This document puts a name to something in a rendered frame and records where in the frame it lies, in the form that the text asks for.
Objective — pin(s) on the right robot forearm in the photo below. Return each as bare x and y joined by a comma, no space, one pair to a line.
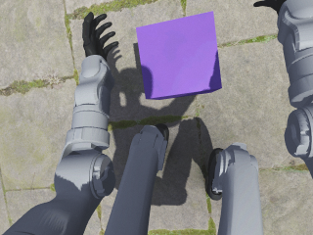
295,33

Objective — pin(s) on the robot left upper arm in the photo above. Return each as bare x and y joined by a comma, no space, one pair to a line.
81,183

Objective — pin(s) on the carton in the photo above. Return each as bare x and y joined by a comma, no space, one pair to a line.
179,57

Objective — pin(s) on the robot right upper arm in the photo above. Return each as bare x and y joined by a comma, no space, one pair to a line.
299,135

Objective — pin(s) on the robot left hand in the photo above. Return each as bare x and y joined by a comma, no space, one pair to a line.
92,43

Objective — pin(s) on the robot left thigh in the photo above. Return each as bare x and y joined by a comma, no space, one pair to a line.
131,209

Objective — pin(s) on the left robot forearm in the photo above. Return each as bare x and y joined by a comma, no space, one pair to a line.
91,110

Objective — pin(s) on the robot right hand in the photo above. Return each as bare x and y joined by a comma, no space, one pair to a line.
274,4

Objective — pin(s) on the left robot shin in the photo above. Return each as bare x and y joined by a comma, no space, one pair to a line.
148,128

